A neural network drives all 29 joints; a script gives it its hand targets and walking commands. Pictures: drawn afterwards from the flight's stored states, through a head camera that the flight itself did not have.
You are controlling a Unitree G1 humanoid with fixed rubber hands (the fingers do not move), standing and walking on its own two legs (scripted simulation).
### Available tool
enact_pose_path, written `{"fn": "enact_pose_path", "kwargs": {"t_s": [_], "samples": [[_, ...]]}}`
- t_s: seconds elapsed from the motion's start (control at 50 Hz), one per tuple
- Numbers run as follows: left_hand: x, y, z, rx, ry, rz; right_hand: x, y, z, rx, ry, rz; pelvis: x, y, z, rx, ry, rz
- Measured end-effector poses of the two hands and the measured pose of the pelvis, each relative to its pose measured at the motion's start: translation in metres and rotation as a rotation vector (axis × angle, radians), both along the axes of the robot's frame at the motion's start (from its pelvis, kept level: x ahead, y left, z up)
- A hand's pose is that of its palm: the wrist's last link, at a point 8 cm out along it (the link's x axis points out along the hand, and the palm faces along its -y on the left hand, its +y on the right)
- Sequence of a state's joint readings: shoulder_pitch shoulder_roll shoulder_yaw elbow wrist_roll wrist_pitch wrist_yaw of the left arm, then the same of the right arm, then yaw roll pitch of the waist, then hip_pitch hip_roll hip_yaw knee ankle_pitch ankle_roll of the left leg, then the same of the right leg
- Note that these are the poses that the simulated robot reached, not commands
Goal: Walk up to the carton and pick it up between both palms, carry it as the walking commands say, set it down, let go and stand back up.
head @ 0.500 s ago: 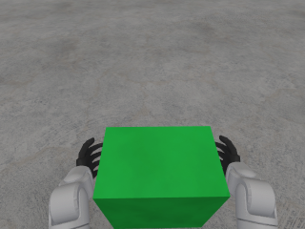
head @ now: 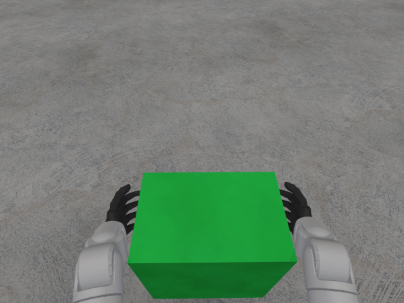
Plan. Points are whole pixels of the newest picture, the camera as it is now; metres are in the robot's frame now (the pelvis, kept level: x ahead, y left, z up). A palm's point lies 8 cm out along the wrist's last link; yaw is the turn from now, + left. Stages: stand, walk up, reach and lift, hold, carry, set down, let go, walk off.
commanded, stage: carry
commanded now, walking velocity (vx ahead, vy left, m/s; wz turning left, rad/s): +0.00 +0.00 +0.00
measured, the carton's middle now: (208, 241) +0.26 -0.01 -0.04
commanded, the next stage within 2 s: hold in 0.46 s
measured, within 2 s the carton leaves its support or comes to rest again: neither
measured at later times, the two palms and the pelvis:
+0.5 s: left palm (119, 230) +0.26 +0.17 +0.02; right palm (294, 227) +0.26 -0.17 +0.02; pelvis +0.00 +0.01 +0.00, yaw +0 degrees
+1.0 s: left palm (77, 225) +0.26 +0.24 +0.05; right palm (264, 216) +0.26 -0.11 +0.06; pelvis -0.04 +0.09 +0.01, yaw -10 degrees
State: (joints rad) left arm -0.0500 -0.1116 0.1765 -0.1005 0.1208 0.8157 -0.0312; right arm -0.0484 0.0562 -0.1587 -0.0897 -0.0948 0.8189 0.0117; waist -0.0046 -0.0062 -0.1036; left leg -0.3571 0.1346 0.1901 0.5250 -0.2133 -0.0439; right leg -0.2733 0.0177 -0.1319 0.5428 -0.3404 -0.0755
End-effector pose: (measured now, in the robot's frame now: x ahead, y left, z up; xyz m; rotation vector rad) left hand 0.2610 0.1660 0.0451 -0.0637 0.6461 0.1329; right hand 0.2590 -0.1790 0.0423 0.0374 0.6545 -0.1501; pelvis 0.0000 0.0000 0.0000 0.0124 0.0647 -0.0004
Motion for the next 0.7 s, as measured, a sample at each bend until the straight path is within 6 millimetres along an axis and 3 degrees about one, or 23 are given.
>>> {"fn": "enact_pose_path", "kwargs": {"t_s": [0.5,0.62,0.7], "samples": [[0.004,0.005,-0.028,0.047,0.009,-0.049,0.001,0.005,-0.023,-0.074,0.012,0.032,0.000,0.006,-0.001,0.002,-0.021,-0.004],[-0.001,0.023,0.001,0.029,-0.044,-0.019,-0.002,0.022,0.002,-0.021,-0.046,0.000,-0.008,0.016,0.011,0.008,-0.087,-0.138],[-0.001,0.041,0.013,0.042,-0.050,0.003,0.003,0.040,0.005,-0.031,-0.053,0.040,-0.016,0.031,0.014,-0.012,-0.105,-0.164]]}}
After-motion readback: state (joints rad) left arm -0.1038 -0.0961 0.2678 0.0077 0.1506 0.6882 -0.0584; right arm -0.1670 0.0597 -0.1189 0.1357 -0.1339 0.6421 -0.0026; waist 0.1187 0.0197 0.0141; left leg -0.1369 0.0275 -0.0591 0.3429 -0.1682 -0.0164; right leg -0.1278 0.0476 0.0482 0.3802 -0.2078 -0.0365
